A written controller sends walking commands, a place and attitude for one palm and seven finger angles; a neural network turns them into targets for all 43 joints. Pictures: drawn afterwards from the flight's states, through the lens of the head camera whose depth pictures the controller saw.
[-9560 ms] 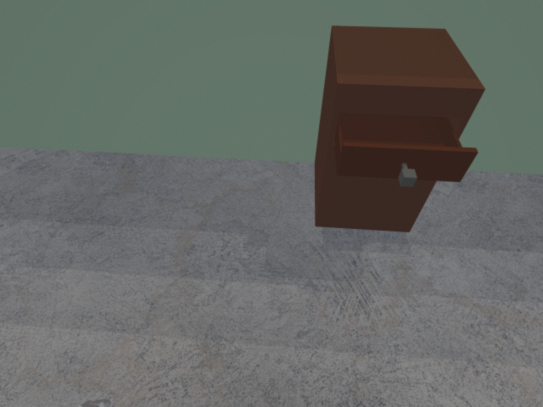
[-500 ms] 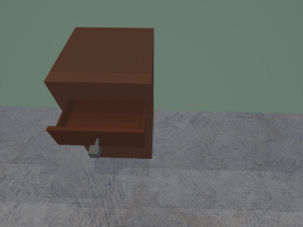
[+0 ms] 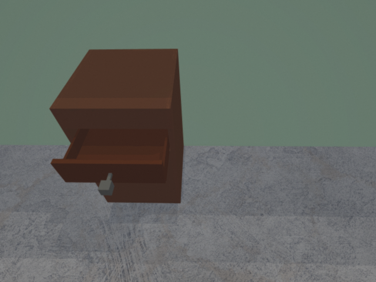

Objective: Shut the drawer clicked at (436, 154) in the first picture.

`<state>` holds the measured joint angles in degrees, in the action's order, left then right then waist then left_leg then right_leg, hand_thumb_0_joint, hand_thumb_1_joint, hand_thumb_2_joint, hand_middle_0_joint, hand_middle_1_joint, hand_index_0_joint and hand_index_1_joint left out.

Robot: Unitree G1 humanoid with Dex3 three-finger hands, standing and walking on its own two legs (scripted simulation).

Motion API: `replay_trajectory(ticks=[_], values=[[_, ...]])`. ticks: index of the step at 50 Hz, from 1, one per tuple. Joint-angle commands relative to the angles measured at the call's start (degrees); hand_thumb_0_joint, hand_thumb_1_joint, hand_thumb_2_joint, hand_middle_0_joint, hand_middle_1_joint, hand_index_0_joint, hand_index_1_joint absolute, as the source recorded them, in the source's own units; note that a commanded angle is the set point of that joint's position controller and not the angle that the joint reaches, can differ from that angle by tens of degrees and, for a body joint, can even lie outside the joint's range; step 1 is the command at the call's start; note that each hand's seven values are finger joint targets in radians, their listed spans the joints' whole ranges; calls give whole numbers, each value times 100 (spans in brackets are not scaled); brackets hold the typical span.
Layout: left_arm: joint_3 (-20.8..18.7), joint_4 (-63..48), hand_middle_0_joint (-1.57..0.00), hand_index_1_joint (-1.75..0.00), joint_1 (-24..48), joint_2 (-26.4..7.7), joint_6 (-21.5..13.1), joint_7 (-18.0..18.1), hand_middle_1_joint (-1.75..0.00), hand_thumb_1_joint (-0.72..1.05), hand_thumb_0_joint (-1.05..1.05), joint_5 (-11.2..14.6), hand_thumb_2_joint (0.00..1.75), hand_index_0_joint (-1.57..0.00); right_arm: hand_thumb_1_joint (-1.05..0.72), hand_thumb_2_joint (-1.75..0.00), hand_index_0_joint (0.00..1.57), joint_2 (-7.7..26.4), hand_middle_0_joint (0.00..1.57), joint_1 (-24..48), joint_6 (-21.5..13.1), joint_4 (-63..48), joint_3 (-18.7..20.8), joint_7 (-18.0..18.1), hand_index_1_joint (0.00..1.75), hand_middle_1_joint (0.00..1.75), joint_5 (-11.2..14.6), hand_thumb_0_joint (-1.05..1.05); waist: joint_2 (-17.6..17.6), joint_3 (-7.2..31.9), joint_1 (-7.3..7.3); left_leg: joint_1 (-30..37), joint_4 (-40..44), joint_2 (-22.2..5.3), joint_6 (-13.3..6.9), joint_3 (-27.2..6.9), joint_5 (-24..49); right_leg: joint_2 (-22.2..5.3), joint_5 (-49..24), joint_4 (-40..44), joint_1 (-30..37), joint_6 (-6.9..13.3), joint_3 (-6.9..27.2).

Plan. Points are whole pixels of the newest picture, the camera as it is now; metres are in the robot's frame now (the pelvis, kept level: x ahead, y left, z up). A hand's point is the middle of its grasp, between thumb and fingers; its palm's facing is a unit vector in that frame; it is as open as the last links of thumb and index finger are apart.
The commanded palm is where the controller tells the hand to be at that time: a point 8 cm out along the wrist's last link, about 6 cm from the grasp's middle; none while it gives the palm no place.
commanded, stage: come to a stop and stand still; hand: left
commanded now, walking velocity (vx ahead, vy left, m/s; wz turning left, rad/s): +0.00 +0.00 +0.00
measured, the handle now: (107, 183) +0.46 +0.33 -0.21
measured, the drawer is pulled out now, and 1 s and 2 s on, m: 0.17 0.17 0.17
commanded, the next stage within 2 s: look again from close up in 0.24 s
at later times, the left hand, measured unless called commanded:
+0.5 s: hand out of the picture -0.02 +0.20 -0.18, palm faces +0.03 -0.98 -0.18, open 7.4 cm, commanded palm none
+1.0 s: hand out of the picture +0.01 +0.27 -0.18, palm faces +0.01 -0.98 -0.20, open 7.4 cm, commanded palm +0.10 +0.32 -0.08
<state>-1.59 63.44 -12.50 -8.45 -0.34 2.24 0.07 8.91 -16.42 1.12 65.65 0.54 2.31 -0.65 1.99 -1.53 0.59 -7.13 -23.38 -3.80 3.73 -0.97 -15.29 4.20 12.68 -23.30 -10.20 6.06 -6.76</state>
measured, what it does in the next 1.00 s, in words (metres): shifts its weight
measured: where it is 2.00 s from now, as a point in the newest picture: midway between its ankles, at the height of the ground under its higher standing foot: outside the picture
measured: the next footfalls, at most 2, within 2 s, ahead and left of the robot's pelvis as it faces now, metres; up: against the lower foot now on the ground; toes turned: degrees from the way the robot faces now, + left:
none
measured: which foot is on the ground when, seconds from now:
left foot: down 0.00-1.00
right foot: down 0.00-1.00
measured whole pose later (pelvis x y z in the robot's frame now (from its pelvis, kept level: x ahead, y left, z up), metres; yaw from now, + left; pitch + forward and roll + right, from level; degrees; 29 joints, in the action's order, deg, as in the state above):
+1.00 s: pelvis +0.00 +0.10 +0.00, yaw -2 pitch -2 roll -1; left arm 0.7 62.1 -16.8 -8.5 -0.1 3.0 -0.6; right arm 9.2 -17.1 -1.1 62.0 -1.0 1.7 -0.4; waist 0.5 -1.0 0.1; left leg -7.4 -25.8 3.4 -4.6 3.4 -16.8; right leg -2.8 12.8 -25.9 -11.2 -2.1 -2.3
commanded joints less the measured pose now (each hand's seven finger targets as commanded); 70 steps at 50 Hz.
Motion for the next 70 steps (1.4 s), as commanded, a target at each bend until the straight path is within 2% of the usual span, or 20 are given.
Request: replay_trajectory(ticks=[1, 16, 17, 19, 23, 28, 48, 49, 50, 51, 52, 53, 54, 56, 57, 60, 62, 64, 67, 70], values=[[-121, -64, -20, -30, -369, -692, -22, -17, -30, 90, 0, -8, 90, -20, -90, -90, 20, 322, 20, -479, -61, -103, 20, 24, 30, 30, -47, 0, -182, -245, 16, -467, 311, -73, -355, -15, 160, -1119, 510, 1185, 164, -509, 1368], [-80, 101, -20, -30, -808, -343, -55, -27, -30, 90, 0, -9, 90, -20, -90, -90, 20, 40, 20, -1201, -132, -6, -32, 54, 30, 30, -55, 0, -191, -422, -39, -691, 415, -41, -411, -52, 88, -1056, 810, 1082, -132, -339, 1269], [34, -490, -20, -30, -678, -1390, -155, 4, -30, 90, 0, -111, 90, -20, -90, -90, 20, 804, 20, -606, -19, -777, 97, -69, 30, 30, -66, 0, -414, -1505, -259, -1027, -310, 248, -491, -230, 409, -867, 477, 828, -788, -483, 1409], [-68, -493, -20, -30, -748, -977, -196, 25, -30, 90, 0, -73, 90, -20, -90, -90, 20, 441, 20, -949, -154, -804, 134, 1, 30, 30, -137, 0, 14, 517, -235, -870, -973, 226, -514, -5, -117, -1514, 1265, 763, -206, -87, 1902], [-70, -604, -20, -30, -640, -668, -131, 62, -30, 90, 0, -116, 90, -20, -90, -90, 20, 238, 20, -1087, -161, -791, 133, -3, 30, 30, -83, 0, -780, 156, -280, -1086, -1233, 124, -565, 98, -216, -1637, 1165, 868, -610, 101, 1779], [45, -521, -20, -30, -805, -465, -101, 51, -30, 90, 0, -65, 90, -20, -90, -90, 20, 336, 20, -897, -290, -696, 20, -3, 30, 30, -59, 0, 382, -261, -74, -1082, -18, -268, -650, -429, 883, -893, -380, -88, -281, -268, 851], [123, -285, -20, -30, -792, -450, 5, 52, -30, 90, 0, -69, 90, -20, -90, -90, 20, 711, 20, -406, -272, -453, -18, 3, 30, 30, -2, 0, -82, -288, -51, -467, 575, -265, -592, -405, 1434, -955, -679, -114, 111, -561, 656], [166, -116, -20, -30, -1014, -666, -95, 250, -30, 90, 0, -133, 90, -20, -90, -90, 20, 855, 20, -27, -328, -869, -41, -65, 30, 30, 83, 0, -809, -591, 89, -900, -317, -387, -503, -287, 2708, -1099, -1616, -169, -172, -588, 782], [-941, -9189, -22, -32, 3556, -2088, -1289, 230, -32, 90, 0, 908, 90, -22, -90, -90, 20, 1681, 20, -10, -1159, -2887, 193, 81, 30, 30, 331, 0, 684, 2390, -630, 825, 104, 79, -87, -539, 2858, -484, -1253, -704, -187, -515, 359], [-404, -7656, -24, -34, 693, -1449, -974, 368, -34, 90, 0, 481, 90, -24, -90, -90, 20, 1200, 20, 433, -1713, -2560, -28, 230, 30, 30, 235, 0, 1415, 2185, -100, 1149, 326, -264, 88, -583, 3128, -453, 268, -1414, -754, -417, 367], [321, -6840, -26, -37, -703, -120, -265, 514, -37, 90, 0, 719, 90, -26, -90, -90, 20, 946, 20, 425, -1915, -2495, 52, 164, 30, 30, 311, 0, 1161, 1144, -279, 97, 649, -138, 257, -692, 2074, -442, 954, -1792, -1433, -519, 221], [546, -6617, -28, -39, -653, 342, -297, 439, -39, 90, 0, 893, 90, -28, -90, -90, 20, 1052, 20, 257, -1995, -2361, 75, 133, 30, 30, 303, 0, 669, 275, -299, -502, 493, 13, 185, -626, 1237, -474, 750, -1803, -1639, -498, 245], [228, -6623, -30, -41, -382, -39, -596, 356, -41, 90, 0, 932, 90, -30, -90, -90, 20, 1205, 20, 353, -2087, -2670, 180, 95, 30, 30, 255, 0, 473, -128, -339, -1019, 43, 148, 5, -607, 694, -481, 776, -1532, -1829, -473, 167], [-184, -5773, -34, -45, -571, -182, -1372, 48, -45, 90, 0, 890, 90, -34, -90, -90, 20, 1339, 20, 361, -2118, -2946, 250, 21, 30, 30, 77, 0, -836, 85, -397, -2046, -1096, 338, -169, -514, -122, -405, 765, -1388, -2354, -438, 15], [-275, -5429, -36, -47, -994, -65, -1826, -221, -47, 90, 0, 936, 90, -36, -90, -90, 20, 1307, 20, 434, -2170, -3128, 294, -67, 30, 30, 56, 0, -776, 475, -231, -2344, -1596, 433, -193, -401, -102, -412, 889, -1716, -2601, -397, 56], [-382, -5125, -42, -54, -1732, 112, -3373, -1224, -54, 90, 0, 1286, 90, -42, -90, -90, 20, 1251, 20, 729, -2264, -3719, 458, -236, 30, 30, 29, 0, -2059, 1194, 129, -3996, -2813, 548, -285, -122, -682, -397, 1648, -2715, -3188, -385, 331], [-930, -4873, -46, -58, -1896, -488, -4032, -1873, -58, 90, 0, 1341, 90, -46, -90, -90, 20, 1270, 20, 769, -2234, -3989, 548, -380, 30, 30, 82, 0, -947, 1410, 299, -4465, -3295, 631, -238, 4, -641, -415, 1443, -3249, -3389, -275, 567], [-1015, -5272, -50, -62, -1765, -736, -3704, -2128, -62, 90, 0, 1388, 90, -50, -90, -90, 20, 1365, 20, 1010, -2076, -4488, 518, -407, 30, 30, 164, 0, -93, 1681, 444, -4556, -3255, 678, -242, 57, -841, -374, 1457, -3577, -3524, -247, 533], [-1348, -6456, -56, -69, -779, -1150, -3055, -1973, -69, 90, 0, 1653, 90, -56, -90, -90, 20, 1341, 20, 1051, -1805, -4918, 445, -253, 30, 30, 237, 0, -221, 2250, 306, -4986, -3515, 688, -431, 15, -1261, -388, 1932, -3547, -3351, -351, 889], [-1581, -7679, -62, -75, -450, -1253, -3206, -1584, -75, 90, 0, 1695, 90, -62, -90, -90, 20, 1163, 20, 676, -1705, -4806, 424, -117, 30, 30, 184, 0, 203, 2714, 150, -4651, -3937, 531, -534, -91, -394, -331, 916, -3648, -3201, -371, 982]])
